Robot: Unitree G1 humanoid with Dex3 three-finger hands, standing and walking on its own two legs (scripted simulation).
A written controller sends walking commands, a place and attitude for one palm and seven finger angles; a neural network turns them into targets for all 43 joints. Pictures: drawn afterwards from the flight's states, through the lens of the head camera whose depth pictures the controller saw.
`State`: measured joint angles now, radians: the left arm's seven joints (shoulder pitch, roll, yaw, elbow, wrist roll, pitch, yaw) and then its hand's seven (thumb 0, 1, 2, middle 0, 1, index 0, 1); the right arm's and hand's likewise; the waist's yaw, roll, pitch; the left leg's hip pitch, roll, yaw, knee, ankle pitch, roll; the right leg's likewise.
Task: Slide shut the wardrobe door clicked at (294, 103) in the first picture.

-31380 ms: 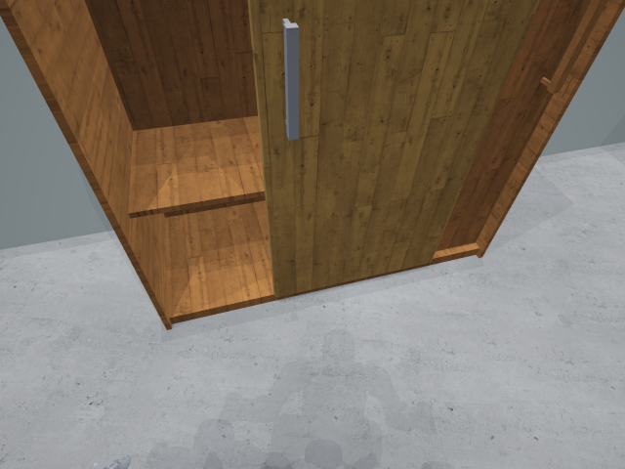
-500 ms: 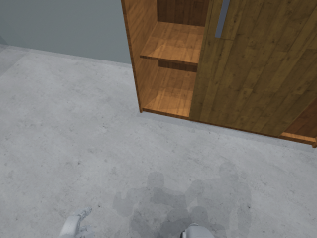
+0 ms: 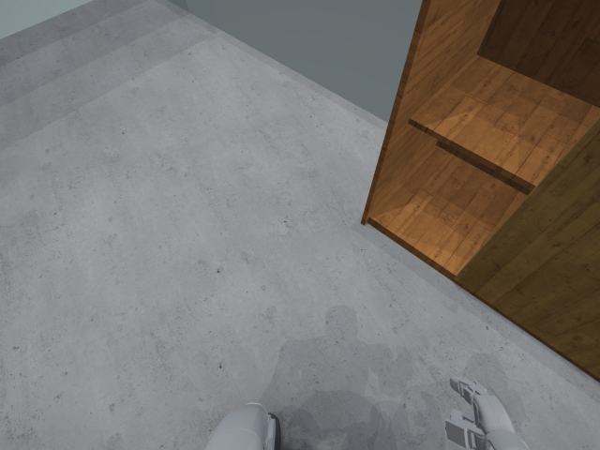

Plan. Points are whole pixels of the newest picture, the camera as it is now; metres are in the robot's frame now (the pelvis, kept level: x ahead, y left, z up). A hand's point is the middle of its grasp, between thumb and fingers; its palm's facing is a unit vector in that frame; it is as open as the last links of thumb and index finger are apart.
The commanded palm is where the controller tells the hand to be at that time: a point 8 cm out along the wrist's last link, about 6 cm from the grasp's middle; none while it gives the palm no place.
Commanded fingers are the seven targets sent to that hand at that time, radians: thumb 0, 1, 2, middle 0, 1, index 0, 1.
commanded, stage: turn to face it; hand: right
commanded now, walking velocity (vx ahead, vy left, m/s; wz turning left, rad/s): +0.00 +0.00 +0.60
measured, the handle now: out of the picture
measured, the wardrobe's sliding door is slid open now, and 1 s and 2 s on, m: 0.38 0.38 0.38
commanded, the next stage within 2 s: take the last steps up to it in 1.16 s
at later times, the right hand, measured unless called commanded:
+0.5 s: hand out of the picture +0.14 -0.19 -0.18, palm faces +0.13 +0.98 -0.14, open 7.3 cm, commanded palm none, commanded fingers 0.00 -0.90 -0.90 0.20 0.30 0.20 0.30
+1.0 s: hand out of the picture +0.08 -0.17 -0.14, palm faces +0.34 +0.90 -0.28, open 7.4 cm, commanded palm none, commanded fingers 0.00 -0.90 -0.90 0.20 0.30 0.20 0.30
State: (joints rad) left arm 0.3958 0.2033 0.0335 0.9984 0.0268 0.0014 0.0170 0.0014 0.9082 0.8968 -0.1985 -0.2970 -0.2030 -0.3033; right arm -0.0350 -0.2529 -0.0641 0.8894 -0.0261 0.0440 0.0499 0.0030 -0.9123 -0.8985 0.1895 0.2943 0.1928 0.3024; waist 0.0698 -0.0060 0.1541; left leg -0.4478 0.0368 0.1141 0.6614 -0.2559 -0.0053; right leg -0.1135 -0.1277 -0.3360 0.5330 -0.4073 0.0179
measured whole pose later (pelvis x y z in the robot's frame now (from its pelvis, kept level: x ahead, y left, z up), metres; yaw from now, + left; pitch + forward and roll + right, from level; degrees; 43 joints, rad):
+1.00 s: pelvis +0.06 +0.05 +0.01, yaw -21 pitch +0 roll -1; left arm 0.18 0.28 0.10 0.96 0.02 0.08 -0.02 0.00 0.91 0.90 -0.20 -0.30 -0.20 -0.30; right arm 0.14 -0.18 -0.04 0.92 -0.01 0.03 -0.02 0.00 -0.91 -0.90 0.20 0.30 0.20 0.30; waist 0.04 -0.05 0.11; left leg -0.22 0.04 0.06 0.52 -0.29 0.01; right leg -0.53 0.06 0.06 1.05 -0.42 0.03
